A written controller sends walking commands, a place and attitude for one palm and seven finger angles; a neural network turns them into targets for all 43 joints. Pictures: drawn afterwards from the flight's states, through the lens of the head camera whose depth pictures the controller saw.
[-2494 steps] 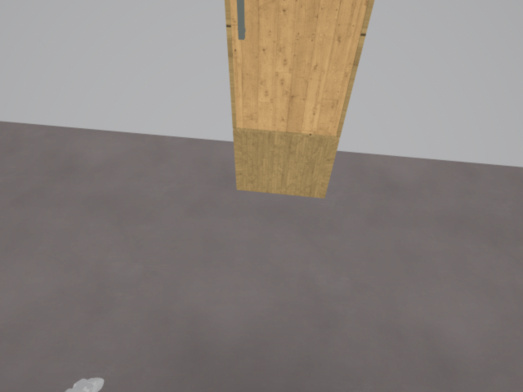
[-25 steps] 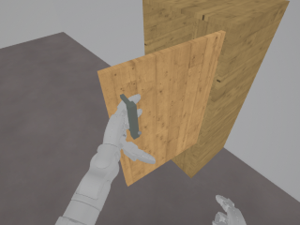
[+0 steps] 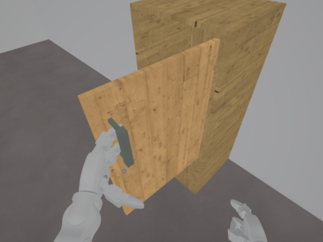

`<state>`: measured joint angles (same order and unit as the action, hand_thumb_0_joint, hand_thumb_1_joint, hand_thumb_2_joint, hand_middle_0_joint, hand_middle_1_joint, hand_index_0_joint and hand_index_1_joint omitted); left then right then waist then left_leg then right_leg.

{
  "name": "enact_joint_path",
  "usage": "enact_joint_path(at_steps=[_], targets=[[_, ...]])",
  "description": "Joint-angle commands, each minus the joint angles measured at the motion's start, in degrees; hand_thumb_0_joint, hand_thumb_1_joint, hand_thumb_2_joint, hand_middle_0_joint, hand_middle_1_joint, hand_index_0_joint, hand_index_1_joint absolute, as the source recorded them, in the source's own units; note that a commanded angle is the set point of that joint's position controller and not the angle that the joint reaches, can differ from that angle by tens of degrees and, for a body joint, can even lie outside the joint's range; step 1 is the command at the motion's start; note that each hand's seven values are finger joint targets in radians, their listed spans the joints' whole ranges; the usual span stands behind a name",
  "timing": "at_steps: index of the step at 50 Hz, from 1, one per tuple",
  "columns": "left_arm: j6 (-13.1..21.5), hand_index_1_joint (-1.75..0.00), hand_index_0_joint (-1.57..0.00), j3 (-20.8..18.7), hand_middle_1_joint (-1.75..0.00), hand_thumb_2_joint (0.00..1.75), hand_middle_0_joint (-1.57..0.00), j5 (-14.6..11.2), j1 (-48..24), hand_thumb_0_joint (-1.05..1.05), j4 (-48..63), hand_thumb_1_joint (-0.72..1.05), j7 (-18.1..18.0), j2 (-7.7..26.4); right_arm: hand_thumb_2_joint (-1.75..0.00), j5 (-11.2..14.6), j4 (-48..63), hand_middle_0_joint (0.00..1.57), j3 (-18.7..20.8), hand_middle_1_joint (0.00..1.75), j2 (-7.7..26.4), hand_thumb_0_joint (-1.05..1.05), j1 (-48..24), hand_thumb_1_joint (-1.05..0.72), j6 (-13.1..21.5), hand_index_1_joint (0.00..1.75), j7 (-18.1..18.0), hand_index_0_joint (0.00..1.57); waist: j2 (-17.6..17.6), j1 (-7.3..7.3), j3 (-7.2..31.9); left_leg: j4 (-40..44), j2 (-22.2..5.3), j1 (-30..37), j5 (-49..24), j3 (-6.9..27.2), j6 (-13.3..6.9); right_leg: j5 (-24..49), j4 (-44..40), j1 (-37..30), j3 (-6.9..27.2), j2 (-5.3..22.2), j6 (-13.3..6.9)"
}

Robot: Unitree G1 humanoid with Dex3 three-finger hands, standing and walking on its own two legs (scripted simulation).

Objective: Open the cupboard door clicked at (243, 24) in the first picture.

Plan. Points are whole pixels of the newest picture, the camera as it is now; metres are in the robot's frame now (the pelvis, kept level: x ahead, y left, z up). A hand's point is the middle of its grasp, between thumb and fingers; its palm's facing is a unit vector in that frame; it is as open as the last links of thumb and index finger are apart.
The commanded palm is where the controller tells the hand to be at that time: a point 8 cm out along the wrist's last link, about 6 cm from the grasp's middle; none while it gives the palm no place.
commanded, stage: slide the hand sideways off the handle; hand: left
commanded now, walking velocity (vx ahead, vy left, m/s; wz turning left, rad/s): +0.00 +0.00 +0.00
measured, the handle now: (121, 143) +0.31 +0.13 +0.11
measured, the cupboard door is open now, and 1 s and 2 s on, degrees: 85 85 85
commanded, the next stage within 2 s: draw the hand back to the body in 0.44 s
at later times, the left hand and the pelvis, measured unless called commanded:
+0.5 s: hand (94, 192) +0.19 +0.16 +0.11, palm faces +0.07 -1.00 -0.06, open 16.2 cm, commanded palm +0.16 +0.21 +0.11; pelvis +0.02 -0.01 -0.01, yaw +2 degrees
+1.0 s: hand (68, 195) +0.17 +0.19 +0.13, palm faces +0.07 -0.99 -0.08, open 16.3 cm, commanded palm +0.14 +0.25 +0.13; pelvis -0.01 +0.01 -0.01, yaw +3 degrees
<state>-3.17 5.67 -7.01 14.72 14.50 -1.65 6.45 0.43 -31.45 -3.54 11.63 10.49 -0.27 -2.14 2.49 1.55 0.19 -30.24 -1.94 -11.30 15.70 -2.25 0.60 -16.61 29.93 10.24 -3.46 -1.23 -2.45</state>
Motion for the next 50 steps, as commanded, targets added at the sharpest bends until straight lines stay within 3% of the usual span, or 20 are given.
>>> enact_joint_path(at_steps=[1, 6, 8, 12, 13, 17, 20, 21, 24, 26, 27, 28, 31, 36, 38, 43, 47, 50], targets=[[5.21, -0.3, -0.15, -6.34, -0.3, 0.3, -0.15, -0.85, -3.73, 0.0, 16.61, -0.5, 0.44, 4.2, -0.9, 0.17, 10.71, 0.2, 2.25, 0.3, 4.7, 0.0, -7.65, -0.9, 4.49, 0.3, -0.35, 0.2, -3.32, 1.3, 6.81, 1.47, 1.78, 2.2, -10.38, 0.87, -2.32, 14.2, -4.8, 0.08, 2.51, 1.19, 1.3], [7.59, -0.3, -0.15, -6.95, -0.3, 0.3, -0.15, -2.07, 0.26, 0.0, 18.93, -0.5, 3.28, 5.28, -0.9, 0.34, 10.74, 0.2, 2.56, 0.3, 5.18, 0.0, -5.94, -0.9, 7.03, 0.3, -0.77, 0.2, -3.15, 0.78, 6.93, -0.16, 2.14, 1.73, -11.12, 1.12, -2.47, 16.71, -3.44, 1.12, 2.49, 1.33, 1.76], [8.3, -0.3, -0.15, -9.35, -0.3, 0.3, -0.15, -2.99, 4.66, 0.0, 19.46, -0.5, 4.56, 6.73, -0.9, 0.39, 10.82, 0.2, 2.73, 0.3, 5.49, 0.0, -5.18, -0.9, 7.95, 0.3, -0.92, 0.2, -4.26, 1.41, 8.25, -0.72, 2.16, 1.03, -12.09, 1.13, -2.48, 19.85, -2.43, 0.27, 2.53, 1.52, 2.17], [9.31, -0.3, -0.15, -11.86, -0.3, 0.3, -0.15, -4.54, 7.12, 0.0, 19.53, -0.5, 7.25, 8.41, -0.9, 0.58, 10.43, 0.2, 2.72, 0.3, 5.77, 0.0, -4.36, -0.9, 9.49, 0.3, -1.22, 0.2, -4.94, 1.16, 7.65, -1.8, 2.35, -0.64, -12.37, 1.44, -2.45, 23.17, -1.58, 0.48, 3.11, 2.01, 2.77], [9.56, -0.3, -0.15, -13.69, -0.3, 0.3, -0.15, -5.08, 8.84, 0.0, 19.41, -0.5, 7.86, 9.52, -0.9, 0.64, 10.45, 0.2, 2.91, 0.3, 5.87, 0.0, -4.27, -0.9, 9.82, 0.3, -1.42, 0.2, -4.38, 1.63, 8.0, -1.99, 2.38, -1.08, -12.15, 1.38, -2.36, 23.06, -1.35, 0.34, 3.17, 2.0, 2.8], [10.45, -0.3, -0.15, -14.87, -0.3, 0.3, -0.15, -7.02, 10.7, 0.0, 18.68, -0.5, 10.18, 9.59, -0.9, 0.87, 10.2, 0.2, 2.82, 0.3, 6.13, 0.0, -3.91, -0.9, 11.4, 0.3, -1.69, 0.2, -4.51, 1.39, 6.35, -2.86, 2.48, -2.91, -11.08, 1.79, -2.19, 22.17, -1.26, 1.48, 3.59, 2.29, 3.13], [11.45, -0.3, -0.15, -16.75, -0.3, 0.3, -0.15, -8.07, 12.96, 0.0, 18.94, -0.5, 11.56, 10.77, -0.9, 1.01, 10.04, 0.2, 3.0, 0.3, 6.3, 0.0, -3.29, -0.9, 12.69, 0.3, -1.81, 0.2, -4.13, 1.7, 7.21, -3.41, 2.58, -3.38, -11.26, 2.08, -2.1, 22.45, -0.46, 1.64, 3.19, 2.26, 3.12], [11.68, -0.3, -0.15, -14.56, -0.3, 0.3, -0.15, -8.26, 11.77, 0.0, 19.21, -0.5, 12.05, 9.41, -0.9, 1.09, 9.9, 0.2, 3.01, 0.3, 6.5, 0.0, -3.51, -0.9, 13.2, 0.3, -1.8, 0.2, -2.73, 1.1, 6.6, -3.78, 2.68, -3.45, -10.76, 2.06, -2.16, 21.22, -0.79, 2.44, 3.55, 2.42, 3.12], [12.78, -0.3, -0.15, -12.65, -0.3, 0.3, -0.15, -8.51, 10.15, 0.0, 20.75, -0.5, 12.86, 8.65, -0.9, 1.11, 10.14, 0.2, 3.1, 0.3, 6.8, 0.0, -2.92, -0.9, 15.12, 0.3, -1.94, 0.2, -3.89, 0.54, 6.8, -4.26, 2.69, -3.76, -9.33, 2.66, -2.34, 18.02, -0.68, 4.16, 3.38, 2.35, 3.19], [13.21, -0.3, -0.15, -13.79, -0.3, 0.3, -0.15, -8.35, 9.68, 0.0, 20.17, -0.5, 12.88, 10.41, -0.9, 1.09, 9.41, 0.2, 3.3, 0.3, 7.06, 0.0, -2.69, -0.9, 16.04, 0.3, -2.13, 0.2, -5.43, 0.58, 6.52, -4.83, 2.56, -4.62, -8.55, 3.01, -2.35, 15.57, -0.88, 4.36, 3.83, 2.43, 2.94], [13.19, -0.3, -0.15, -13.21, -0.3, 0.3, -0.15, -8.31, 10.38, 0.0, 19.73, -0.5, 13.1, 9.62, -0.9, 1.07, 9.58, 0.2, 3.21, 0.3, 7.02, 0.0, -2.87, -0.9, 16.4, 0.3, -2.12, 0.2, -5.05, 0.74, 6.11, -4.8, 2.63, -4.98, -8.15, 3.13, -2.41, 15.02, -0.85, 4.79, 3.98, 2.57, 3.0], [13.21, -0.3, -0.15, -15.21, -0.3, 0.3, -0.15, -8.19, 10.61, 0.0, 19.75, -0.5, 12.94, 11.42, -0.9, 1.21, 9.29, 0.2, 3.41, 0.3, 7.16, 0.0, -2.8, -0.9, 16.53, 0.3, -2.15, 0.2, -4.11, 1.22, 6.96, -4.53, 2.6, -4.96, -7.79, 3.09, -2.28, 13.48, -0.7, 4.58, 3.69, 2.4, 2.68], [12.52, -0.3, -0.15, -15.43, -0.3, 0.3, -0.15, -7.81, 8.56, 0.0, 20.92, -0.5, 12.1, 12.16, -0.9, 1.23, 9.0, 0.2, 3.1, 0.3, 6.92, 0.0, -3.55, -0.9, 17.18, 0.3, -2.29, 0.2, -1.22, 1.51, 5.8, -3.95, 2.59, -4.71, -6.38, 3.11, -2.3, 8.91, -1.31, 5.33, 3.08, 2.11, 1.95], [10.65, -0.3, -0.15, -17.02, -0.3, 0.3, -0.15, -8.69, 8.26, 0.0, 20.05, -0.5, 11.71, 12.59, -0.9, 1.46, 8.53, 0.2, 2.8, 0.3, 6.82, 0.0, -4.44, -0.9, 17.73, 0.3, -2.65, 0.2, -2.76, 1.96, 5.22, -2.87, 2.37, -4.53, -5.07, 3.33, -2.26, 5.8, -2.51, 4.88, 2.66, 1.91, 1.85], [9.77, -0.3, -0.15, -17.55, -0.3, 0.3, -0.15, -9.15, 8.09, 0.0, 20.41, -0.5, 12.0, 12.69, -0.9, 1.63, 8.49, 0.2, 2.61, 0.3, 6.85, 0.0, -4.77, -0.9, 17.94, 0.3, -2.7, 0.2, -0.82, 2.1, 4.73, -2.08, 2.37, -4.08, -4.58, 3.34, -2.16, 5.29, -2.78, 5.1, 2.32, 1.79, 1.81], [7.61, -0.3, -0.15, -19.12, -0.3, 0.3, -0.15, -10.05, 7.12, 0.0, 20.68, -0.5, 12.92, 13.78, -0.9, 1.77, 8.12, 0.2, 2.34, 0.3, 7.07, 0.0, -5.33, -0.9, 18.48, 0.3, -2.94, 0.2, -1.96, 2.27, 4.28, -0.78, 2.17, -3.35, -4.39, 3.65, -2.18, 4.7, -3.49, 4.58, 1.51, 1.41, 1.83], [6.46, -0.3, -0.15, -19.78, -0.3, 0.3, -0.15, -10.49, 5.46, 0.0, 21.4, -0.5, 13.57, 14.2, -0.9, 1.92, 7.81, 0.2, 2.07, 0.3, 7.21, 0.0, -5.76, -0.9, 18.9, 0.3, -3.03, 0.2, -0.46, 2.25, 3.7, 0.21, 2.17, -2.6, -3.48, 3.92, -2.14, 2.9, -4.39, 4.8, 1.06, 1.3, 1.74], [5.83, -0.3, -0.15, -20.59, -0.3, 0.34, -0.15, -10.63, 3.22, 0.0, 21.69, -0.4, 13.77, 14.99, -0.9, 2.05, 7.43, 0.2, 1.97, 0.3, 7.43, 0.0, -5.82, -0.9, 19.35, 0.3, -3.33, 0.2, 0.12, 2.1, 2.99, 1.33, 2.09, -1.88, -2.31, 4.42, -1.98, 1.01, -5.1, 4.92, 0.6, 1.02, 1.61]])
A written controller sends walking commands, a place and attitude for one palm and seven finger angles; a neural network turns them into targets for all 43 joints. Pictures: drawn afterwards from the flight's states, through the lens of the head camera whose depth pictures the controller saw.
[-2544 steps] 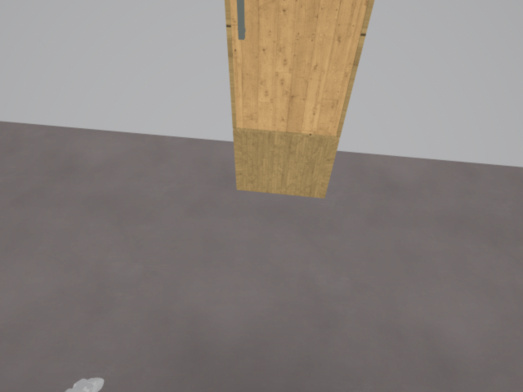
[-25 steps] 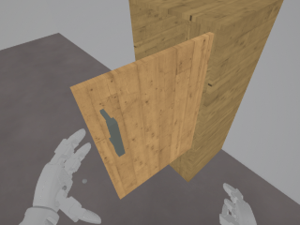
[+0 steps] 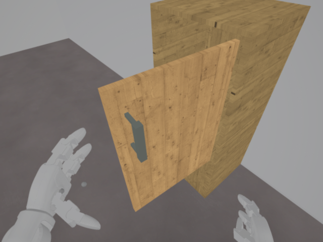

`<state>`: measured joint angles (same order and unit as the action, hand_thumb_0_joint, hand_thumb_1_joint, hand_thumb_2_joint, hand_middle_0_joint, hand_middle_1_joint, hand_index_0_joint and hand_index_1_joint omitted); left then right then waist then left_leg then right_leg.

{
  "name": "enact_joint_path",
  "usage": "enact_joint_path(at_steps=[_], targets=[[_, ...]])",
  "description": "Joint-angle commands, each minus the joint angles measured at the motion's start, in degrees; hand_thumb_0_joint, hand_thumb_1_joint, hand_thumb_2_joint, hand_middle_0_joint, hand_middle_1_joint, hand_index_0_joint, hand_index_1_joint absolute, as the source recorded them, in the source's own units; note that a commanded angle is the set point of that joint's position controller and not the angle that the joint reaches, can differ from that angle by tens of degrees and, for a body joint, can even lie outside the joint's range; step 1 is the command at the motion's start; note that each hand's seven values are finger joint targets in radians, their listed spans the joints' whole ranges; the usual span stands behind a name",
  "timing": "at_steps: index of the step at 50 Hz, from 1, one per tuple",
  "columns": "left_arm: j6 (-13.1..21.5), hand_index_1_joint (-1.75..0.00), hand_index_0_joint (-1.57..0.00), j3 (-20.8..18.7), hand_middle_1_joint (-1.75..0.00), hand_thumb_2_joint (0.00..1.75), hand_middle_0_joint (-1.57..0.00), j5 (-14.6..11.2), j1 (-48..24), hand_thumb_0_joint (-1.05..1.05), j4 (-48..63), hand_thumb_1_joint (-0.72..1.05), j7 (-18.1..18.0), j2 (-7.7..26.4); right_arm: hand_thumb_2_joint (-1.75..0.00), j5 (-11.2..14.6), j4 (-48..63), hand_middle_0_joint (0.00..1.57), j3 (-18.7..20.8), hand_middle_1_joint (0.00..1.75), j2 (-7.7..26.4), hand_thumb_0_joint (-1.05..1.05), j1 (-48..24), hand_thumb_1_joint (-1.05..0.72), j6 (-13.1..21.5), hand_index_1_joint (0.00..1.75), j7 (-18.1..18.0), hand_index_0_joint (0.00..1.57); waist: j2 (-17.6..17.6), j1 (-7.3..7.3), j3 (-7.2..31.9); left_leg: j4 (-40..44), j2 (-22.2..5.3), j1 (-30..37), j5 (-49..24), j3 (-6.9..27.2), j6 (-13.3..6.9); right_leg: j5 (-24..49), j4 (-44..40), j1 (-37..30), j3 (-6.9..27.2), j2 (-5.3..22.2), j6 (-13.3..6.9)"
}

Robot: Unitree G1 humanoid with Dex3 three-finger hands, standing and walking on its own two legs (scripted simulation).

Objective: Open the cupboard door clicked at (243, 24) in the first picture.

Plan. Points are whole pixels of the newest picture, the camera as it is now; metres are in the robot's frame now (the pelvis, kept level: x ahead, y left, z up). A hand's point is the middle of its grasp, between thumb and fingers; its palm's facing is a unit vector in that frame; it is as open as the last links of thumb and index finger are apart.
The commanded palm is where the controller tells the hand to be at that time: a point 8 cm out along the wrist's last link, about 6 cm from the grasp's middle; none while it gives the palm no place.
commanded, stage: draw the hand back to the body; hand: left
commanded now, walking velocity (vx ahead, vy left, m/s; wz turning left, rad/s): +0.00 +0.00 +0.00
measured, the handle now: (135, 137) +0.33 +0.11 +0.12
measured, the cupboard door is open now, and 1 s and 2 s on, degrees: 85 85 85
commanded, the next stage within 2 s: step back with the hand held close in 1.12 s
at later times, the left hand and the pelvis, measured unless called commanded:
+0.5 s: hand (57, 163) +0.22 +0.24 +0.15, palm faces +0.33 -0.87 -0.37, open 12.0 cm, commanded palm +0.17 +0.29 +0.17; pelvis +0.02 +0.02 +0.02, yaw -2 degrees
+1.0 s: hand (52, 154) +0.23 +0.25 +0.16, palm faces +0.41 -0.82 -0.39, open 7.6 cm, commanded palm +0.18 +0.30 +0.18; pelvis +0.03 +0.00 +0.02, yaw -2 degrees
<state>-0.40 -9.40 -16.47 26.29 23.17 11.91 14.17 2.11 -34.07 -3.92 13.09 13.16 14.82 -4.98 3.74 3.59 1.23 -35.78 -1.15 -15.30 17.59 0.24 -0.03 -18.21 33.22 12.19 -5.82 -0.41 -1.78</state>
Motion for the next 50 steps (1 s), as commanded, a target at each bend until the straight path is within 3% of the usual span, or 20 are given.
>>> enact_joint_path(at_steps=[1, 2, 3, 4, 5, 9, 11, 15, 16, 25, 28, 32, 37, 40, 42, 46, 47, 50], targets=[[2.89, -0.3, -0.16, -5.5, -0.3, 0.36, -0.16, -0.98, -8.39, 0.0, 12.76, -0.36, 0.16, 7.48, -0.9, 0.31, 9.67, 0.2, 2.41, 0.3, 6.09, 0.0, -8.66, -0.9, 4.38, 0.3, -0.48, 0.2, -0.96, 0.05, 2.0, 6.87, 1.24, 2.38, -4.15, 1.88, -1.37, 2.35, -8.63, 2.66, 3.01, 0.16, 0.85], [2.61, -0.3, -0.16, -5.57, -0.3, 0.37, -0.16, -1.24, -8.71, 0.0, 13.05, -0.32, 0.34, 7.31, -0.9, 0.4, 9.81, 0.2, 2.26, 0.3, 5.95, 0.0, -8.78, -0.9, 4.58, 0.3, -0.5, 0.2, -0.75, 0.04, 2.24, 7.38, 1.33, 2.41, -3.64, 2.02, -1.35, 1.9, -8.79, 2.61, 2.84, 0.25, 0.99], [5.64, -0.3, -0.16, -7.24, -0.3, 0.39, -0.16, 7.68, -9.32, 0.0, 16.01, -0.29, -8.25, 14.39, -0.9, -1.19, 9.13, 0.2, 2.57, 0.3, 5.31, 0.0, -9.77, -0.9, 3.45, 0.3, -1.19, 0.2, -2.81, 0.92, -1.34, 8.54, 0.91, 2.27, -2.28, 1.41, -1.45, -0.05, -12.91, 2.17, 5.6, 0.87, 0.61], [5.88, -0.3, -0.16, -4.83, -0.3, 0.4, -0.16, 8.61, -5.3, 0.0, 12.86, -0.26, -11.56, 9.39, -0.9, -1.88, 8.79, 0.2, 2.32, 0.3, 4.61, 0.0, -9.46, -0.9, 2.86, 0.3, -1.31, 0.2, -3.18, 0.06, -3.71, 8.97, 1.1, 2.68, -0.7, 0.91, -1.24, -3.03, -14.77, 3.09, 5.76, 1.55, 0.6], [6.43, -0.3, -0.16, -3.16, -0.3, 0.42, -0.16, 10.21, -4.23, 0.0, 12.72, -0.22, -13.46, 7.77, -0.9, -2.05, 8.25, 0.2, 2.39, 0.3, 4.76, 0.0, -8.94, -0.9, 2.02, 0.3, -1.12, 0.2, -3.71, -0.22, -3.5, 9.48, 0.8, 4.03, -1.4, 0.98, -1.38, -2.36, -14.79, 2.68, 5.24, 1.46, 0.58], [8.43, -0.3, -0.16, -3.66, -0.3, 0.48, -0.16, 13.17, -4.57, 0.0, 14.56, -0.08, -17.58, 9.28, -0.9, -2.61, 7.79, 0.2, 2.75, 0.3, 4.9, 0.0, -9.32, -0.9, -0.09, 0.3, -0.5, 0.2, 1.3, -0.04, -0.52, 12.95, 0.34, 7.17, -3.23, 0.77, -1.26, 0.93, -14.43, -1.76, 4.81, 1.45, 0.3], [8.93, -0.3, -0.17, -4.74, -0.3, 0.51, -0.17, 13.97, -4.35, 0.0, 13.9, -0.01, -18.71, 10.61, -0.9, -2.84, 7.16, 0.2, 2.94, 0.3, 5.19, 0.0, -9.4, -0.9, -0.78, 0.3, -0.45, 0.2, 0.5, 0.04, -0.46, 14.19, -0.05, 7.95, -5.09, 1.08, -1.2, 3.1, -14.53, -3.46, 4.46, 1.21, 0.1], [9.57, -0.3, -0.17, -5.68, -0.3, 0.57, -0.17, 14.53, -3.99, 0.0, 14.13, 0.13, -19.45, 10.57, -0.9, -3.01, 7.06, 0.2, 3.27, 0.3, 5.25, 0.0, -9.81, -0.9, -2.06, 0.3, -0.17, 0.2, -0.71, 0.23, 0.63, 15.75, -0.47, 9.72, -8.64, 1.15, -1.18, 6.36, -14.41, -5.81, 4.22, 0.91, 0.16], [9.62, -0.3, -0.17, -6.03, -0.3, 0.58, -0.17, 14.79, -4.16, 0.0, 13.97, 0.17, -19.57, 11.02, -0.9, -2.97, 6.73, 0.2, 3.39, 0.3, 5.38, 0.0, -9.97, -0.9, -2.3, 0.3, -0.13, 0.2, 0.83, 0.26, 0.46, 15.96, -0.51, 9.84, -9.71, 1.21, -1.04, 7.2, -14.49, -6.42, 4.37, 0.92, -0.05], [9.43, -0.3, -0.19, -10.19, -0.3, 0.72, -0.19, 14.5, -2.05, 0.0, 13.8, 0.48, -19.7, 12.56, -0.9, -2.91, 6.5, 0.2, 4.17, 0.3, 5.67, 0.0, -9.47, -0.9, -4.72, 0.3, 0.82, 0.2, 0.18, 0.7, 1.88, 15.78, -1.28, 11.81, -20.75, 1.19, -0.16, 15.23, -13.37, -9.12, 4.24, 0.57, -0.01], [9.05, -0.3, -0.19, -11.71, -0.3, 0.76, -0.19, 14.12, -2.81, 0.0, 12.64, 0.58, -19.72, 13.29, -0.9, -2.83, 6.57, 0.2, 4.31, 0.3, 5.66, 0.0, -9.68, -0.9, -5.67, 0.3, 0.87, 0.2, -1.02, 0.71, 1.16, 15.95, -1.24, 11.6, -20.22, 0.88, -0.24, 15.63, -13.83, -9.18, 4.3, 0.57, 0.04], [8.87, -0.3, -0.19, -13.8, -0.3, 0.82, -0.19, 13.74, -4.18, 0.0, 11.68, 0.73, -19.84, 14.57, -0.9, -2.64, 6.34, 0.2, 4.48, 0.3, 5.58, 0.0, -9.81, -0.9, -6.46, 0.3, 0.69, 0.2, 0.95, 0.75, 1.17, 15.71, -0.97, 12.03, -20.3, 0.29, -0.34, 16.42, -14.32, -9.16, 4.69, 0.73, 0.05], [8.82, -0.3, -0.2, -16.22, -0.3, 0.9, -0.2, 13.3, -5.91, 0.0, 10.92, 0.9, -20.01, 16.24, -0.9, -2.6, 5.88, 0.2, 4.71, 0.3, 5.58, 0.0, -9.9, -0.9, -6.89, 0.3, 0.52, 0.2, 1.01, 0.78, 1.68, 15.29, -0.84, 12.81, -21.59, -0.26, -0.57, 18.37, -14.69, -9.47, 4.9, 0.89, 0.14], [8.57, -0.3, -0.2, -14.6, -0.3, 0.9, -0.2, 13.33, -4.93, 0.0, 10.16, 0.9, -19.65, 14.71, -0.9, -2.64, 6.03, 0.2, 4.88, 0.3, 5.69, 0.0, -9.89, -0.9, -7.17, 0.3, 0.84, 0.2, -0.43, 0.69, 2.28, 14.89, -0.72, 13.5, -23.49, -0.66, -0.92, 20.35, -14.66, -9.58, 4.82, 0.88, 0.44], [8.14, -0.3, -0.2, -13.42, -0.3, 0.9, -0.2, 13.2, -4.63, 0.0, 8.87, 0.9, -19.34, 13.64, -0.9, -2.47, 5.98, 0.2, 5.01, 0.3, 5.79, 0.0, -10.3, -0.9, -7.61, 0.3, 0.86, 0.2, -1.39, 0.39, 0.48, 15.1, -0.79, 13.13, -21.97, -0.91, -1.03, 19.53, -15.28, -8.73, 4.93, 0.85, 0.6], [8.67, -0.3, -0.2, -15.36, -0.3, 0.9, -0.2, 13.29, -6.46, 0.0, 10.73, 0.9, -19.72, 16.35, -0.9, -2.58, 6.01, 0.2, 5.0, 0.3, 5.83, 0.0, -10.44, -0.9, -7.47, 0.3, 0.56, 0.2, 0.59, 0.77, 1.85, 15.2, -0.35, 13.27, -19.95, -0.85, -1.08, 18.3, -15.71, -9.44, 5.25, 1.04, 0.38], [8.6, -0.3, -0.2, -15.53, -0.3, 0.9, -0.2, 13.14, -6.12, 0.0, 10.17, 0.9, -19.74, 16.09, -0.9, -2.59, 6.02, 0.2, 4.87, 0.3, 5.54, 0.0, -10.59, -0.9, -7.49, 0.3, 0.5, 0.2, -0.77, 0.79, 1.12, 15.37, -0.37, 12.97, -19.43, -0.71, -1.13, 17.9, -15.78, -8.97, 5.12, 0.93, 0.49], [8.98, -0.3, -0.2, -15.64, -0.3, 0.9, -0.2, 13.18, -6.08, 0.0, 10.97, 0.9, -19.72, 16.13, -0.9, -2.56, 6.07, 0.2, 4.9, 0.3, 5.34, 0.0, -10.6, -0.9, -7.28, 0.3, 0.4, 0.2, -0.11, 0.81, 1.87, 15.1, -0.23, 13.45, -19.36, -1.05, -1.19, 17.98, -16.05, -9.02, 5.3, 0.94, 0.53]])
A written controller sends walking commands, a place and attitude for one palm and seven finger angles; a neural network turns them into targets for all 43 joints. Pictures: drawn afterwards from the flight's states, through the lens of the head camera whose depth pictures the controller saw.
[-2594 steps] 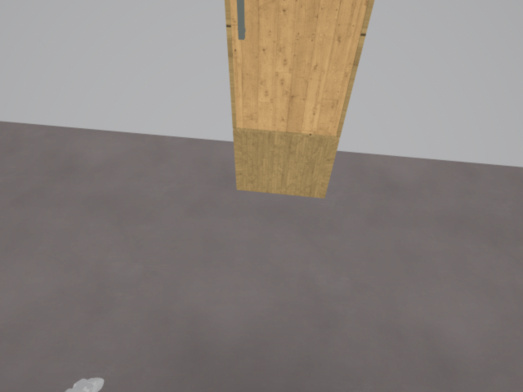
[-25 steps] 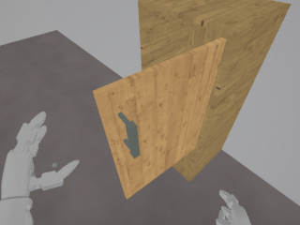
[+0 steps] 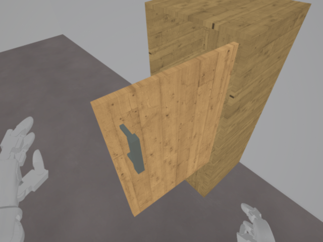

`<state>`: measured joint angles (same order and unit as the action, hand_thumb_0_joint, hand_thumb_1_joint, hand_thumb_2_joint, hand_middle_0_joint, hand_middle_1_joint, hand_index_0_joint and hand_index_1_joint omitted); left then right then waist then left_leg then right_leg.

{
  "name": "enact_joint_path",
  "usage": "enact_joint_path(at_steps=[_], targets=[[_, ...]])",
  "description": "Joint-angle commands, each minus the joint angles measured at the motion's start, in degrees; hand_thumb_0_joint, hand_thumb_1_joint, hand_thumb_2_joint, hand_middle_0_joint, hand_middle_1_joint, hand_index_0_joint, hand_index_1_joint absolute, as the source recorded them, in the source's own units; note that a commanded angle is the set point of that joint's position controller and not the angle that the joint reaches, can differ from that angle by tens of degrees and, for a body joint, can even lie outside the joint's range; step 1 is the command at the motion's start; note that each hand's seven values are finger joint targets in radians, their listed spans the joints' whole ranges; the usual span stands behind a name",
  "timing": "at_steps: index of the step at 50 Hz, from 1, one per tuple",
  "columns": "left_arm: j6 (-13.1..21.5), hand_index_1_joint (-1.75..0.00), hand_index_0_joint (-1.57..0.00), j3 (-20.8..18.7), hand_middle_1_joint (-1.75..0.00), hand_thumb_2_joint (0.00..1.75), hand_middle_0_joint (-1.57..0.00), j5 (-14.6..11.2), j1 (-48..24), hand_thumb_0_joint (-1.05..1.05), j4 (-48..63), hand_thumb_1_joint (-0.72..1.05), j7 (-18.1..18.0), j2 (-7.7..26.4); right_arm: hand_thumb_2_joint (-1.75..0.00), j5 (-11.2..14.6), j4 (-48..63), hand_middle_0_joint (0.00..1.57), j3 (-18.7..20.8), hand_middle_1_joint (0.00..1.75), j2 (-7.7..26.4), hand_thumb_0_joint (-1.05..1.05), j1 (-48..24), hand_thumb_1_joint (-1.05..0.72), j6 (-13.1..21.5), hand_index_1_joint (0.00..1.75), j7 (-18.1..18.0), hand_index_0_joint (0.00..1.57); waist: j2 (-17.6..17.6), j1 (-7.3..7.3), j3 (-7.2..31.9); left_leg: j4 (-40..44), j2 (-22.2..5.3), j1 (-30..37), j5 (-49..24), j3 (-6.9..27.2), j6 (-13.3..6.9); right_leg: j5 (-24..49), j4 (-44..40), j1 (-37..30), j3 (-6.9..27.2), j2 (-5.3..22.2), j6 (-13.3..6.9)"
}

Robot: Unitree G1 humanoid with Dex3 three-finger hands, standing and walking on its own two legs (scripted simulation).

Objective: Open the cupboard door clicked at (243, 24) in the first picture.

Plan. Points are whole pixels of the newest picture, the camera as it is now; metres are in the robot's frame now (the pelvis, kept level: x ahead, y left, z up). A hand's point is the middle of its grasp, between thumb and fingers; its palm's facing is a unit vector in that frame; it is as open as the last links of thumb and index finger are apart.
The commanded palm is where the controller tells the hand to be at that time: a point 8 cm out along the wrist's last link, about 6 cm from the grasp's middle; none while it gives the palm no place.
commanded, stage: draw the hand back to the body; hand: left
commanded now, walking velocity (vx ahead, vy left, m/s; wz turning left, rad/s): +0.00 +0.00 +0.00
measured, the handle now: (132, 149) +0.29 +0.12 +0.10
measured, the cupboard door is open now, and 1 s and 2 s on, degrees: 85 85 85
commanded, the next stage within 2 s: step back with the hand held close in 0.12 s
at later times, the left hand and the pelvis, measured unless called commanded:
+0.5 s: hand (44, 177) +0.18 +0.25 +0.15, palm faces +0.33 -0.80 -0.51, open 7.4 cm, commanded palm +0.12 +0.30 +0.17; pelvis -0.02 +0.00 +0.00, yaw -2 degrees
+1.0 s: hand out of the picture +0.09 +0.29 +0.15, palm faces +0.44 -0.75 -0.49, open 7.4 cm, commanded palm +0.02 +0.33 +0.17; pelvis -0.11 +0.03 -0.02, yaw +1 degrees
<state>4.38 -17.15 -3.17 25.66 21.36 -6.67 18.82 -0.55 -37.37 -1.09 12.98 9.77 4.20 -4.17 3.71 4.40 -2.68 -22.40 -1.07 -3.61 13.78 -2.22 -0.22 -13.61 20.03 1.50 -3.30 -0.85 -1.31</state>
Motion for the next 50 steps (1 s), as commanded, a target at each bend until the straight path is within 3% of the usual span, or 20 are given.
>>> enact_joint_path(at_steps=[1, 6, 11, 12, 13, 14, 15, 18, 22, 26, 31, 35, 40, 43, 44, 46, 47, 48, 49, 50], targets=[[4.09, -0.3, -0.2, -7.88, -0.3, 0.9, -0.2, -0.02, -5.69, 0.0, 12.39, 0.9, -1.16, 11.79, -0.9, 0.13, 9.15, 0.2, 2.04, 0.3, 5.62, 0.0, -7.37, -0.9, 3.39, 0.3, -0.45, 0.2, 0.42, 0.03, 5.17, 1.77, -0.31, 1.45, -15.23, 1.49, -0.93, 13.0, -3.07, 1.69, 2.91, 1.39, -0.06], [4.2, -0.3, -0.2, -7.36, -0.3, 0.9, -0.2, -0.33, -4.77, 0.0, 10.79, 0.9, -0.89, 10.84, -0.9, 0.11, 9.03, 0.2, 2.19, 0.3, 5.49, 0.0, -7.37, -0.9, 3.42, 0.3, -0.44, 0.2, -1.5, -0.15, 4.31, 1.69, -0.25, 1.27, -14.56, 1.15, -1.23, 13.14, -3.72, 2.16, 3.19, 1.47, 0.17], [4.48, -0.3, -0.2, -7.4, -0.3, 0.9, -0.2, -0.34, -5.28, 0.0, 10.39, 0.9, -0.77, 11.03, -0.9, 0.17, 8.82, 0.2, 2.3, 0.3, 5.51, 0.0, -7.69, -0.9, 3.58, 0.3, -0.55, 0.2, -1.23, -0.13, 4.02, 1.86, -0.18, 1.41, -13.03, 0.97, -1.37, 11.54, -4.32, 2.81, 3.41, 1.56, 0.34], [5.35, -0.3, -0.2, -8.82, -0.3, 0.9, -0.2, -0.46, -9.29, 0.0, 17.15, 0.9, -1.15, 13.41, -0.9, 0.34, 9.56, 0.2, 2.23, 0.3, 5.6, 0.0, -8.0, -0.9, 4.07, 0.3, -0.55, 0.2, 0.63, -0.05, 6.9, 1.55, -0.09, 2.33, -13.09, 1.29, -1.35, 11.83, -4.16, 1.98, 3.75, 1.76, 0.42], [7.53, -0.3, -0.2, -16.21, -0.3, 0.9, -0.2, -0.53, -11.21, 0.0, 18.13, 0.9, -1.35, 20.58, -0.9, 1.05, 11.6, 0.2, 1.97, 0.3, 6.28, 0.0, -6.83, -0.9, 3.02, 0.3, -0.63, 0.2, -1.67, -2.64, 0.93, -0.79, -1.1, -1.72, -9.54, 2.53, -2.22, 15.28, -6.82, 10.19, 9.28, 4.66, 0.12], [7.34, -0.3, -0.2, -12.47, -0.3, 0.9, -0.2, -0.39, -3.78, 0.0, 12.22, 0.9, -0.58, 15.08, -0.9, 0.63, 10.32, 0.2, 2.1, 0.3, 5.25, 0.0, -6.54, -0.9, 1.95, 0.3, -0.65, 0.2, -5.04, -2.84, 1.55, -2.15, -1.04, -2.32, -9.3, 2.96, -2.16, 16.88, -6.11, 10.28, 8.68, 6.1, -0.06], [6.98, -0.3, -0.2, -10.44, -0.3, 0.9, -0.2, -0.12, -0.24, 0.0, 11.33, 0.9, -0.09, 12.85, -0.9, 0.64, 11.02, 0.2, 2.45, 0.3, 5.64, 0.0, -6.27, -0.9, 1.17, 0.3, -0.46, 0.2, -5.35, -2.92, 2.97, -2.94, -1.17, -2.08, -9.54, 2.26, -2.02, 17.59, -5.43, 10.86, 8.64, 6.63, 0.09], [7.24, -0.3, -0.2, -10.19, -0.3, 0.9, -0.2, -0.02, 2.82, 0.0, 13.31, 0.9, -0.14, 12.63, -0.9, 0.78, 12.31, 0.2, 3.13, 0.3, 6.08, 0.0, -5.85, -0.9, 0.1, 0.3, -0.65, 0.2, -1.6, -3.1, 7.97, -3.05, -2.26, -1.86, -14.6, 1.79, -1.76, 22.01, -1.68, 9.48, 7.45, 7.01, 0.51], [7.06, -0.3, -0.2, -12.17, -0.3, 0.9, -0.2, -0.07, 5.28, 0.0, 14.76, 0.9, -0.9, 14.44, -0.9, 1.05, 13.49, 0.2, 3.66, 0.3, 6.03, 0.0, -5.5, -0.9, -0.9, 0.3, -1.24, 0.2, -2.73, -3.18, 11.9, -3.2, -3.58, -2.58, -20.93, 2.31, -1.58, 26.61, 2.05, 7.68, 6.73, 6.68, 0.93], [7.13, -0.3, -0.2, -13.89, -0.3, 0.9, -0.2, -0.06, 6.18, 0.0, 16.83, 0.9, -1.6, 16.19, -0.9, 1.35, 14.4, 0.2, 4.09, 0.3, 5.96, 0.0, -5.89, -0.9, -1.54, 0.3, -1.62, 0.2, -3.36, -3.15, 12.22, -3.38, -3.95, -5.14, -20.18, 2.97, -1.63, 25.01, 3.6, 8.37, 6.87, 6.58, 1.03], [7.78, -0.3, -0.2, -14.08, -0.3, 0.9, -0.2, 0.34, 7.32, 0.0, 19.42, 0.9, -2.33, 15.97, -0.9, 1.36, 15.16, 0.2, 4.26, 0.3, 6.34, 0.0, -5.32, -0.9, -1.22, 0.3, -1.53, 0.2, -0.92, -3.22, 10.64, -1.7, -4.71, -10.59, -11.48, 4.81, -2.16, 15.17, 4.54, 9.79, 7.53, 5.73, 0.91], [9.07, -0.3, -0.2, -14.33, -0.3, 0.9, -0.2, 1.07, 6.78, 0.0, 20.49, 0.9, -3.03, 15.34, -0.9, 1.31, 15.64, 0.2, 4.17, 0.3, 7.0, 0.0, -4.2, -0.9, 0.01, 0.3, -1.38, 0.2, 1.24, -3.53, 7.73, 2.5, -6.47, -19.3, 3.6, 7.44, -3.38, 4.29, 7.31, 9.19, 6.91, 4.03, 1.14], [10.71, -0.3, -0.2, -15.2, -0.3, 0.9, -0.2, 2.47, 4.67, 0.0, 20.57, 0.9, -3.32, 14.28, -0.9, 1.12, 15.79, 0.2, 4.41, 0.3, 7.65, 0.0, -3.32, -0.9, 1.94, 0.3, -1.31, 0.2, 5.65, -3.51, 6.36, 8.99, -10.44, -33.83, 20.36, 11.82, -5.97, 1.57, 18.05, 0.84, 4.7, 1.31, 2.0], [11.26, -0.3, -0.2, -15.6, -0.3, 0.9, -0.2, 2.92, 3.99, 0.0, 19.35, 0.9, -3.14, 14.22, -0.9, 1.09, 15.35, 0.2, 4.63, 0.3, 7.34, 0.0, -2.91, -0.9, 2.91, 0.3, -1.06, 0.2, 4.4, -3.56, 5.13, 7.78, -10.53, -36.44, 22.96, 12.25, -6.37, 0.2, 18.92, 0.85, 5.58, 0.96, 1.58], [11.42, -0.3, -0.2, -15.44, -0.3, 0.9, -0.2, 2.91, 3.68, 0.0, 20.0, 0.9, -3.03, 14.18, -0.9, 1.03, 15.2, 0.2, 4.66, 0.3, 7.14, 0.0, -2.56, -0.9, 3.18, 0.3, -0.92, 0.2, 2.42, -3.76, 5.52, 5.77, -9.26, -34.67, 21.86, 11.02, -5.69, 0.2, 16.85, 2.61, 6.47, 1.55, 1.1], [11.62, -0.3, -0.2, -15.71, -0.3, 0.9, -0.2, 2.71, 2.28, 0.0, 21.5, 0.9, -2.95, 15.22, -0.9, 0.79, 14.72, 0.2, 5.02, 0.3, 6.98, 0.0, -2.1, -0.9, 3.29, 0.3, -0.82, 0.2, -3.88, -4.12, 5.8, -2.55, -4.65, -28.96, 20.49, 7.5, -3.8, -6.83, 7.57, 10.76, 12.78, 5.41, -0.77], [11.6, -0.3, -0.2, -14.48, -0.3, 0.9, -0.2, 2.32, 2.14, 0.0, 21.47, 0.9, -3.07, 14.64, -0.9, 0.96, 14.07, 0.2, 4.92, 0.3, 6.33, 0.0, -1.49, -0.9, 3.23, 0.3, -0.69, 0.2, -8.78, -4.58, 5.17, -11.96, -1.44, -21.42, 16.7, 4.96, -1.83, -13.66, 0.42, 20.85, 17.74, 9.85, -3.08], [11.44, -0.3, -0.2, -14.09, -0.3, 0.9, -0.2, 1.99, 2.51, 0.0, 20.92, 0.9, -3.38, 14.66, -0.9, 0.77, 12.6, 0.2, 4.76, 0.3, 5.9, 0.0, -0.68, -0.9, 3.08, 0.3, -0.4, 0.2, -12.52, -4.75, 6.14, -22.39, 0.84, -14.19, 11.58, 2.92, -0.35, -15.9, -4.19, 28.46, 22.02, 15.21, -5.81], [11.23, -0.3, -0.2, -13.02, -0.3, 0.9, -0.2, 1.79, 2.07, 0.0, 21.46, 0.9, -3.62, 13.97, -0.9, 0.66, 11.62, 0.2, 4.35, 0.3, 5.1, 0.0, -1.11, -0.9, 2.9, 0.3, -0.08, 0.2, -14.15, -4.8, 7.32, -28.49, 1.33, -10.53, 8.93, 2.65, -0.11, -11.05, -4.95, 30.85, 21.53, 17.93, -7.06], [11.01, -0.3, -0.2, -13.57, -0.3, 0.9, -0.2, 1.86, 1.93, 0.0, 21.48, 0.9, -3.74, 14.52, -0.9, 0.48, 11.55, 0.2, 3.97, 0.3, 4.81, 0.0, -1.89, -0.9, 2.83, 0.3, -0.02, 0.2, -14.3, -4.59, 8.11, -29.06, 0.84, -10.75, 9.46, 2.96, -0.37, -4.95, -3.32, 29.23, 19.22, 17.99, -6.96]])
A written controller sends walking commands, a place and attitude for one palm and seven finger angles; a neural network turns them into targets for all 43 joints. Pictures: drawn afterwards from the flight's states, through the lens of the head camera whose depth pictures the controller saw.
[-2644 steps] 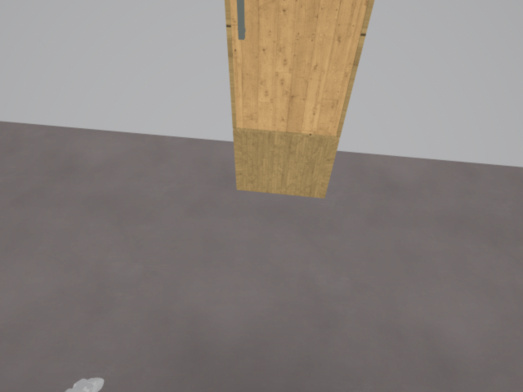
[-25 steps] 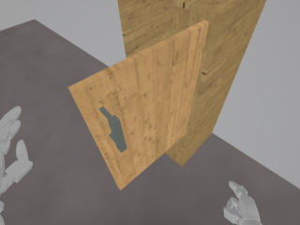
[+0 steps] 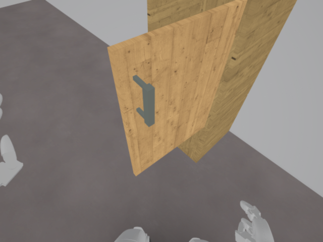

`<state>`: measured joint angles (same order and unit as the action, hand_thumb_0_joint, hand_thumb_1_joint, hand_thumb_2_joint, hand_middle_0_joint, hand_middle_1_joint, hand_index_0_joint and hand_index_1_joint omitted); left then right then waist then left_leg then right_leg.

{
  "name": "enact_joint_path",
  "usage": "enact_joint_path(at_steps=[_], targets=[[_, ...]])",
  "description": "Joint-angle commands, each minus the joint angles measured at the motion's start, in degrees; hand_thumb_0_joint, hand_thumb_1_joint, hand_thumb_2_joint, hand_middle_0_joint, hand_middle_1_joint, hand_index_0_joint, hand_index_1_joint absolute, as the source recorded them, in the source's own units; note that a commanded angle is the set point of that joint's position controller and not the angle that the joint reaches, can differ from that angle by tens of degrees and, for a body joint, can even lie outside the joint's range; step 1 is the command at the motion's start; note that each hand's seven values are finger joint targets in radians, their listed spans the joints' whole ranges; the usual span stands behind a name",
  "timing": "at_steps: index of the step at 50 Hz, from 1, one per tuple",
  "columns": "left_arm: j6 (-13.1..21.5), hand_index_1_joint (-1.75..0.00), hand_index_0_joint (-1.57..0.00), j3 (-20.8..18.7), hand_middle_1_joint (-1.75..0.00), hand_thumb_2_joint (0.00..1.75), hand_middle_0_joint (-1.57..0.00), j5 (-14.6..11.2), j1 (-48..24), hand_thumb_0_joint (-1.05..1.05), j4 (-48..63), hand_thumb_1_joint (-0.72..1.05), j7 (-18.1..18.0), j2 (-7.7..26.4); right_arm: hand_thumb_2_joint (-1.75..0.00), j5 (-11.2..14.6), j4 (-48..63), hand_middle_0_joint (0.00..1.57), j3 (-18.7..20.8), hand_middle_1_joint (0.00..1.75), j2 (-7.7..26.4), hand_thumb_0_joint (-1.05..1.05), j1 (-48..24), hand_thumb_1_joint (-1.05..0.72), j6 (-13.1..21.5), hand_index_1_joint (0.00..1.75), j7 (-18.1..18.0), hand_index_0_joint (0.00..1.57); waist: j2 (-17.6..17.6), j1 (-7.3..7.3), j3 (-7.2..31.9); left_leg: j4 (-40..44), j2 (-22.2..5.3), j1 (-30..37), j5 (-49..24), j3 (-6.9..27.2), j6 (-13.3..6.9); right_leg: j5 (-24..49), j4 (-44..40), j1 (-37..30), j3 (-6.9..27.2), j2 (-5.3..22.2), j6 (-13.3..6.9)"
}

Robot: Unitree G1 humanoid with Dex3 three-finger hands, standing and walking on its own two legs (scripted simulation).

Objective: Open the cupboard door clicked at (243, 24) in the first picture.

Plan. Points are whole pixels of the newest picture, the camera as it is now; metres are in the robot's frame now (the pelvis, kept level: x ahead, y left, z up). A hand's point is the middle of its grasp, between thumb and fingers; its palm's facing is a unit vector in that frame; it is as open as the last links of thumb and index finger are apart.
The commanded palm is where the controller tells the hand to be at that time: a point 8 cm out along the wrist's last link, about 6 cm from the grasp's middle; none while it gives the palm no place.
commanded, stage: step back with the hand held close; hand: left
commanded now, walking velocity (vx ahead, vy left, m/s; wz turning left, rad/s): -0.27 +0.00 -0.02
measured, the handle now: (143, 101) +0.41 +0.08 +0.13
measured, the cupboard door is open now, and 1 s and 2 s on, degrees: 85 85 85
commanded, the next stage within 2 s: stop stepping back and stand still in 0.32 s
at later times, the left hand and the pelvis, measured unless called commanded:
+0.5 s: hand (4, 223) +0.12 +0.23 +0.18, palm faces +0.27 -0.83 -0.49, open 7.4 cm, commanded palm +0.06 +0.28 +0.19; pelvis -0.11 +0.00 +0.01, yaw -5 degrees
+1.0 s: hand out of the picture +0.03 +0.25 +0.18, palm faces +0.41 -0.80 -0.43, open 7.4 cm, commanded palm -0.02 +0.29 +0.19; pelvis -0.17 +0.00 +0.01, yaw -3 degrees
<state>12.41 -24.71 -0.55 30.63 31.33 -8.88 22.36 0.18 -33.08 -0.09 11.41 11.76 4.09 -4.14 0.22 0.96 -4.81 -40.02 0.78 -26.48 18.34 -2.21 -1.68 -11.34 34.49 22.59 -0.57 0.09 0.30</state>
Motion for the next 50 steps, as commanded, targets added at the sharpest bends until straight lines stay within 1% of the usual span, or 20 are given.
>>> enact_joint_path(at_steps=[1, 3, 5, 6, 8, 11, 18, 20, 21, 22, 24, 28, 30, 33, 36, 39, 42, 45, 48, 50], targets=[[2.75, -0.3, -0.2, -6.13, -0.3, 0.9, -0.2, -0.81, -3.3, 0.0, 11.49, 0.9, -1.65, 10.94, -0.9, -0.29, 7.12, 0.2, 2.74, 0.3, 6.14, 0.0, -4.22, -0.9, 2.83, 0.3, -0.23, 0.2, -8.35, -1.28, 9.91, -7.93, -1.63, 12.55, 5.21, 3.61, 0.93, -3.82, -15.75, 7.43, 14.39, 16.09, -7.86], [2.68, -0.3, -0.2, -7.02, -0.3, 0.9, -0.2, -0.91, -3.31, 0.0, 12.63, 0.9, -1.71, 11.67, -0.9, -0.25, 7.34, 0.2, 2.47, 0.3, 6.89, 0.0, -4.76, -0.9, 2.91, 0.3, -0.72, 0.2, -2.42, -1.56, 7.06, 10.36, -3.42, 11.25, 2.99, 5.35, 0.03, -1.87, -8.67, 5.27, 9.84, 10.63, -4.04], [4.62, -0.3, -0.2, -9.73, -0.3, 0.9, -0.2, -0.41, -3.01, 0.0, 14.92, 0.9, -2.05, 12.87, -0.9, -0.59, 8.55, 0.2, 2.84, 0.3, 8.31, 0.0, -6.38, -0.9, 4.1, 0.3, -1.33, 0.2, 17.58, -0.17, 9.14, 25.08, -16.89, -3.35, 1.82, 19.64, -5.37, -5.38, 10.72, -7.1, 1.28, -0.69, 0.8], [5.43, -0.3, -0.2, -11.05, -0.3, 0.9, -0.2, -0.12, -2.34, 0.0, 14.12, 0.9, -1.84, 13.73, -0.9, -1.17, 7.76, 0.2, 3.34, 0.3, 7.63, 0.0, -5.61, -0.9, 4.95, 0.3, -1.42, 0.2, 20.27, -0.95, 11.26, 32.83, -21.38, -10.59, 13.19, 24.65, -7.8, -13.63, 25.06, -13.33, 2.18, -3.2, 1.08], [5.67, -0.3, -0.2, -9.9, -0.3, 0.9, -0.2, -0.6, -3.32, 0.0, 15.25, 0.9, -1.94, 12.52, -0.9, -1.46, 6.75, 0.2, 4.01, 0.3, 6.82, 0.0, -3.84, -0.9, 6.3, 0.3, -0.56, 0.2, 9.35, -1.18, 10.43, 26.41, -20.57, 1.63, -4.43, 22.9, -9.3, -17.53, 30.31, -0.97, 5.1, -2.38, 0.12], [4.31, -0.3, -0.2, -5.85, -0.3, 0.9, -0.2, -1.61, 0.58, 0.0, 13.9, 0.9, -1.75, 8.79, -0.9, -0.95, 5.17, 0.2, 4.17, 0.3, 7.09, 0.0, -3.57, -0.9, 7.65, 0.3, 0.47, 0.2, 10.85, -0.78, 14.17, 22.32, -17.51, 16.98, -24.61, 15.32, -7.02, -18.09, 21.76, 2.8, 2.21, -1.83, 0.93], [1.43, -0.3, -0.2, -5.58, -0.3, 0.9, -0.2, -3.47, -0.12, 0.0, 12.14, 0.9, -0.91, 11.27, -0.9, -0.94, 5.48, 0.2, 2.86, 0.3, 7.34, 0.0, -6.11, -0.9, 5.96, 0.3, 0.79, 0.2, 12.96, 0.21, 14.01, 29.67, -12.53, 13.76, -8.27, 8.52, -1.76, -12.03, -8.52, -13.14, -3.75, -3.68, -0.93], [2.44, -0.3, -0.2, -7.09, -0.3, 0.9, -0.2, -4.14, -0.09, 0.0, 12.73, 0.9, 0.03, 13.87, -0.9, -0.64, 6.09, 0.2, 2.77, 0.3, 6.71, 0.0, -6.48, -0.9, 4.21, 0.3, 0.8, 0.2, 3.7, -0.12, 12.76, 19.42, -7.46, 16.0, -6.12, 3.57, 1.94, -3.1, -21.75, -9.95, 1.28, 2.79, -3.5], [3.07, -0.3, -0.2, -9.22, -0.3, 0.9, -0.2, -4.22, 1.13, 0.0, 12.53, 0.9, -0.12, 16.8, -0.9, -0.63, 5.97, 0.2, 2.25, 0.3, 5.37, 0.0, -6.3, -0.9, 3.29, 0.3, 0.77, 0.2, -5.08, -0.28, 13.39, 7.39, -3.79, 16.65, -3.72, 0.49, 3.69, 4.3, -23.42, -3.84, 9.32, 12.46, -6.5], [3.65, -0.3, -0.2, -9.81, -0.3, 0.9, -0.2, -4.18, 0.24, 0.0, 12.08, 0.9, -0.22, 17.42, -0.9, -0.76, 6.3, 0.2, 1.81, 0.3, 5.2, 0.0, -7.07, -0.9, 3.58, 0.3, 0.49, 0.2, -7.42, 0.62, 12.07, -5.36, -1.37, 12.62, 2.41, 0.1, 4.04, 9.18, -23.28, -0.41, 12.67, 18.54, -9.04], [1.84, -0.3, -0.2, -7.67, -0.3, 0.9, -0.2, -3.17, 2.09, 0.0, 8.76, 0.9, 0.31, 13.61, -0.9, 0.69, 6.39, 0.2, 2.14, 0.3, 5.59, 0.0, -5.17, -0.9, 3.72, 0.3, 0.25, 0.2, -12.06, -0.42, 13.47, -14.16, -1.0, 0.64, 4.14, 3.43, 2.85, 30.39, -13.18, -10.92, 7.34, 16.3, -8.87], [0.32, -0.3, -0.2, -8.23, -0.3, 0.9, -0.2, -2.7, 2.69, 0.0, 9.09, 0.9, -0.7, 12.76, -0.9, 0.4, 7.03, 0.2, 1.24, 0.3, 6.28, 0.0, -5.8, -0.9, 3.85, 0.3, -1.55, 0.2, -3.29, -1.7, 12.14, 11.03, -1.42, 10.86, -10.2, -0.25, 1.17, 27.96, -7.42, -13.28, 3.14, 11.3, -3.99], [1.14, -0.3, -0.2, -7.67, -0.3, 0.9, -0.2, -2.72, 2.05, 0.0, 11.16, 0.9, -1.04, 12.81, -0.9, 0.48, 7.36, 0.2, 2.39, 0.3, 8.48, 0.0, -4.44, -0.9, 4.94, 0.3, -1.85, 0.2, 6.08, -0.63, 13.82, 16.64, -7.55, 19.1, -25.75, 6.27, -1.27, 11.15, -4.31, -10.03, 1.01, 4.59, 0.06], [2.04, -0.3, -0.2, -6.87, -0.3, 0.9, -0.2, -2.32, 0.57, 0.0, 12.2, 0.9, -1.07, 13.18, -0.9, -0.55, 6.41, 0.2, 2.01, 0.3, 8.26, 0.0, -3.96, -0.9, 6.41, 0.3, -1.61, 0.2, 15.32, -1.21, 12.52, 24.92, -11.87, 18.23, -20.04, 18.0, -1.36, -11.92, 1.57, -7.13, -1.78, -0.83, 0.48], [2.32, -0.3, -0.2, -7.06, -0.3, 0.9, -0.2, -1.57, 0.94, 0.0, 11.66, 0.9, -1.31, 13.08, -0.9, -0.86, 5.93, 0.2, 2.21, 0.3, 7.91, 0.0, -4.09, -0.9, 7.08, 0.3, -0.76, 0.2, 13.07, -0.37, 9.44, 32.28, -11.39, 7.81, 7.06, 15.8, -2.54, -15.57, 0.52, -13.75, -2.03, -0.95, -0.89], [1.64, -0.3, -0.2, -5.94, -0.3, 0.9, -0.2, -1.46, 4.16, 0.0, 7.99, 0.9, -0.77, 11.47, -0.9, -0.8, 6.59, 0.2, 2.32, 0.3, 7.98, 0.0, -4.76, -0.9, 5.69, 0.3, -0.54, 0.2, 8.31, -0.89, 7.13, 25.62, -5.15, 0.89, 11.98, 8.03, 1.22, -14.0, -13.35, -18.88, -2.38, -0.15, -2.63], [1.45, -0.3, -0.2, -6.25, -0.3, 0.9, -0.2, -2.25, 0.32, 0.0, 8.52, 0.9, -0.56, 12.39, -0.9, -0.6, 5.18, 0.2, 3.55, 0.3, 7.91, 0.0, -4.67, -0.9, 4.23, 0.3, -0.54, 0.2, -12.84, -0.56, 4.19, -13.12, -0.39, 2.92, 1.48, 3.4, 2.5, -29.27, -27.96, 0.47, 23.19, 18.75, -11.92], [2.27, -0.3, -0.2, -4.94, -0.3, 0.9, -0.2, -1.26, -5.67, 0.0, 4.11, 0.9, -0.62, 11.1, -0.9, -0.79, 3.64, 0.2, 2.31, 0.3, 7.17, 0.0, -3.52, -0.9, 5.35, 0.3, -0.92, 0.2, -5.34, -1.95, 3.49, -6.0, -4.23, 2.95, 1.51, 2.56, 1.35, -14.98, -21.55, -3.06, 12.02, 14.99, -9.08], [2.24, -0.3, -0.2, -3.91, -0.3, 0.9, -0.2, -0.68, -6.41, 0.0, 2.12, 0.9, -1.3, 10.33, -0.9, -0.8, 3.24, 0.2, 1.88, 0.3, 7.04, 0.0, -3.42, -0.9, 6.48, 0.3, -2.05, 0.2, -1.41, -1.38, 4.61, 11.68, -2.33, 13.16, -1.12, -1.4, 0.0, -14.16, -16.84, -4.4, 8.42, 10.74, -6.47], [2.78, -0.3, -0.2, -3.78, -0.3, 0.9, -0.2, -0.92, -7.67, 0.0, 5.98, 0.9, -1.32, 10.62, -0.9, -0.62, 4.4, 0.2, 2.51, 0.3, 8.47, 0.0, -4.01, -0.9, 6.9, 0.3, -2.01, 0.2, 4.24, -0.74, 5.9, 17.35, -6.32, 16.32, -4.03, 4.43, -1.82, -7.09, -9.99, -5.91, 5.49, 5.92, -3.02]])
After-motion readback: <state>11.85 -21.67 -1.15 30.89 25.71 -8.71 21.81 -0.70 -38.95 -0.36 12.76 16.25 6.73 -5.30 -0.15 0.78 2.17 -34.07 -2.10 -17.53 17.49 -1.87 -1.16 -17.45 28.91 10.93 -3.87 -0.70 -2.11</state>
